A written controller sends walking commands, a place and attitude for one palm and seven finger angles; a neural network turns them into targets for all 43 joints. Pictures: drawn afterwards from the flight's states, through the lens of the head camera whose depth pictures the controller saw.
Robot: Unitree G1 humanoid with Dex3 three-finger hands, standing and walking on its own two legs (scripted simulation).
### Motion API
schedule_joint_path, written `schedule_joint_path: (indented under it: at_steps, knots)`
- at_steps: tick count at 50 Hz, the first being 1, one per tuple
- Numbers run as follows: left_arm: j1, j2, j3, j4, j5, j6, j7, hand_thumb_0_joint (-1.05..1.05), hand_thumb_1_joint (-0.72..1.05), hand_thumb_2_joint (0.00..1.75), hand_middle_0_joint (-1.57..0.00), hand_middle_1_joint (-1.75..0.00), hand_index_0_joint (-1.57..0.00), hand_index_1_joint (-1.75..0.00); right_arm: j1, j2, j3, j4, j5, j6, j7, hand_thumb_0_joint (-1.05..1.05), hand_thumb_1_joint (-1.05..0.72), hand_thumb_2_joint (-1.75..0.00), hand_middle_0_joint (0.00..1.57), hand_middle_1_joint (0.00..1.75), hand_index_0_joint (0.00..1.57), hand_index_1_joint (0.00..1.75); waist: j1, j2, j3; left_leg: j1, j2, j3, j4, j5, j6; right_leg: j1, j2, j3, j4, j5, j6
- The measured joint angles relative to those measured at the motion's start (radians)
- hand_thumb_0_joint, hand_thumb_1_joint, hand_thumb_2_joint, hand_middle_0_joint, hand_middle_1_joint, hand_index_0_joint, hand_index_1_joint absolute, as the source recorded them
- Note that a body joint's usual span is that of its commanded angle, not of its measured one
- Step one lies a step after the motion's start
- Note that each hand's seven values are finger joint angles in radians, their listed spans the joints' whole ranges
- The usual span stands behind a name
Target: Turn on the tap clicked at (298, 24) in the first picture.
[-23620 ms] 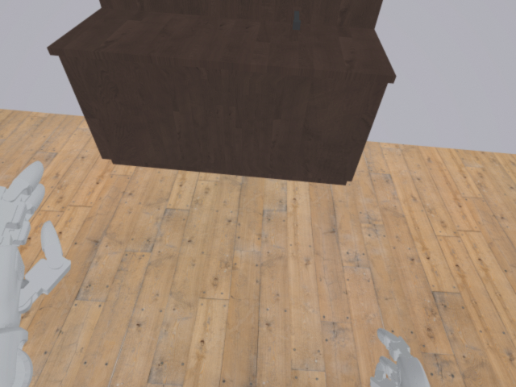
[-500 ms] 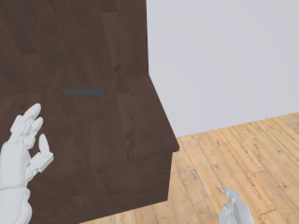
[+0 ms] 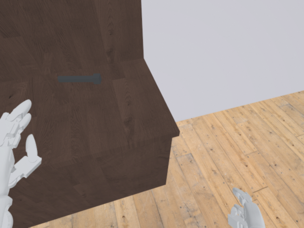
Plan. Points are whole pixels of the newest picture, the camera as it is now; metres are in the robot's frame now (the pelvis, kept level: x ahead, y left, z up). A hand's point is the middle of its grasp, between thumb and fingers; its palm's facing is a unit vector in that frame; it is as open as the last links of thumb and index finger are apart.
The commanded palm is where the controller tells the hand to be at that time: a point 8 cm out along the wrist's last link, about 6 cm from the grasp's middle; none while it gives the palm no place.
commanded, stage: step back with the hand held close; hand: left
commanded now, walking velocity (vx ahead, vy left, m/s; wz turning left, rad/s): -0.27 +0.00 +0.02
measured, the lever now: (97, 78) +0.59 +0.25 +0.05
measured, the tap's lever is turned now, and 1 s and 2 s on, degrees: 74 74 74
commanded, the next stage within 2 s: stop stepping back and stand still in 1.00 s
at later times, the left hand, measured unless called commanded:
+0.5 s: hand out of the picture +0.13 +0.26 +0.16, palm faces +0.44 -0.81 -0.38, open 7.4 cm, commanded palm +0.08 +0.30 +0.18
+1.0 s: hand out of the picture +0.07 +0.22 +0.17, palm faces +0.28 -0.86 -0.44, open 7.4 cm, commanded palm +0.01 +0.28 +0.18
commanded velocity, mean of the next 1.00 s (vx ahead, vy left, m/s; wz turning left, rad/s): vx -0.36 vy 0.00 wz -0.03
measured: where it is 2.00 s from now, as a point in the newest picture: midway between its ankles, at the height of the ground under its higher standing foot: outside the picture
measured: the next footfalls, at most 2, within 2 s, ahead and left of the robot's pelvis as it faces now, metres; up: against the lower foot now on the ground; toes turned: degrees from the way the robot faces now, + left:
left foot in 0.58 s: +0.00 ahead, +0.14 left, +0.00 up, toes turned +3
right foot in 0.82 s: -0.12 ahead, -0.09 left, +0.00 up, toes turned +4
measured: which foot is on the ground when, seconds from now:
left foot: down 0.00-0.44, up 0.46-0.56, down 0.58-0.86, up 0.88-1.00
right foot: down 0.00-0.58, up 0.60-0.80, down 0.82-1.00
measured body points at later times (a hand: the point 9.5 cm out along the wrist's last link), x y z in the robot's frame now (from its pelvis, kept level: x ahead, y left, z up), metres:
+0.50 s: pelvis -0.06 +0.01 -0.01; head -0.05 +0.02 +0.44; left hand +0.10 +0.30 +0.18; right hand +0.13 -0.21 -0.09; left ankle +0.01 +0.11 -0.72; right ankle +0.02 -0.09 -0.74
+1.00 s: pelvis -0.16 +0.00 +0.00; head -0.12 +0.01 +0.45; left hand +0.05 +0.26 +0.19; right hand +0.03 -0.22 -0.08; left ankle -0.15 +0.12 -0.71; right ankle -0.16 -0.10 -0.74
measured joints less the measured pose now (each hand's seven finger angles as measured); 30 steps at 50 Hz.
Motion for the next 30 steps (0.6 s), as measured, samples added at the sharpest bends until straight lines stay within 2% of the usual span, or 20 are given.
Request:
schedule_joint_path:
  at_steps: [6,13,16,19,22,26,28,30]
  knots:
    - [-0.005,-0.012,0.022,0.003,0.006,-0.02,0.021,0.02,0.89,0.9,-0.21,-0.3,-0.21,-0.3,0.013,0.002,0.011,-0.002,0.0,-0.018,0.001,0.02,-0.91,-0.89,0.2,0.3,0.2,0.3,0.004,0.007,-0.015,-0.043,-0.005,-0.002,0.021,0.018,0.014,-0.033,-0.005,-0.005,0.003,0.027,0.013]
    - [-0.046,-0.038,0.01,0.033,0.05,-0.024,0.024,0.02,0.89,0.9,-0.21,-0.3,-0.21,-0.3,0.03,0.019,0.027,-0.001,-0.008,-0.047,-0.004,0.02,-0.91,-0.89,0.2,0.3,0.2,0.3,0.006,-0.003,-0.005,-0.067,-0.022,0.0,0.026,0.03,0.034,-0.069,-0.001,0.031,0.051,0.004,0.043]
    - [-0.075,-0.033,0.021,0.024,0.062,-0.029,0.019,0.02,0.89,0.9,-0.21,-0.3,-0.21,-0.3,0.03,0.028,0.032,0.003,-0.013,-0.054,-0.002,0.02,-0.91,-0.89,0.2,0.3,0.2,0.3,0.004,-0.015,0.011,-0.077,-0.03,0.0,0.04,0.053,0.035,-0.08,0.001,0.042,0.082,0.023,0.028]
    - [-0.075,-0.041,0.035,0.013,0.072,-0.041,0.015,0.02,0.89,0.9,-0.21,-0.3,-0.21,-0.3,0.026,0.031,0.03,0.008,-0.015,-0.053,0.006,0.02,-0.91,-0.89,0.2,0.3,0.2,0.3,0.008,-0.013,0.014,-0.099,-0.024,0.009,0.084,-0.017,0.038,-0.091,0.001,0.038,0.098,0.014,0.023]
    - [-0.063,-0.047,0.033,-0.014,0.065,-0.04,0.019,0.02,0.89,0.9,-0.21,-0.3,-0.21,-0.3,0.022,0.031,0.023,0.015,-0.017,-0.05,0.017,0.02,-0.91,-0.89,0.2,0.3,0.2,0.3,0.009,-0.017,0.008,-0.139,-0.017,0.016,0.138,-0.137,0.017,-0.107,-0.002,0.031,0.091,0.028,0.012]
    - [-0.054,-0.047,0.005,-0.062,0.042,-0.037,0.031,0.02,0.89,0.9,-0.21,-0.3,-0.21,-0.3,0.013,0.035,0.016,0.041,-0.015,-0.038,0.028,0.02,-0.91,-0.89,0.2,0.3,0.2,0.3,0.004,-0.062,0.005,-0.153,-0.013,0.006,0.271,-0.18,-0.019,-0.129,-0.021,0.034,0.089,0.045,0.014]
    - [-0.047,-0.037,-0.001,-0.081,0.037,-0.034,0.033,0.02,0.89,0.9,-0.21,-0.3,-0.21,-0.3,0.019,0.033,0.018,0.035,-0.015,-0.033,0.027,0.02,-0.91,-0.89,0.2,0.3,0.2,0.3,-0.008,-0.082,-0.009,-0.103,0.008,-0.006,0.208,-0.174,-0.017,-0.154,-0.031,0.035,0.097,0.049,0.023]
    - [-0.057,-0.018,0.007,-0.094,0.037,-0.034,0.037,0.02,0.89,0.9,-0.21,-0.3,-0.21,-0.3,0.016,0.022,0.015,0.02,-0.019,-0.038,0.016,0.02,-0.91,-0.89,0.2,0.3,0.2,0.3,-0.029,-0.08,-0.003,-0.098,0.023,-0.023,0.133,-0.05,-0.01,-0.195,-0.032,0.026,0.14,0.036,0.037]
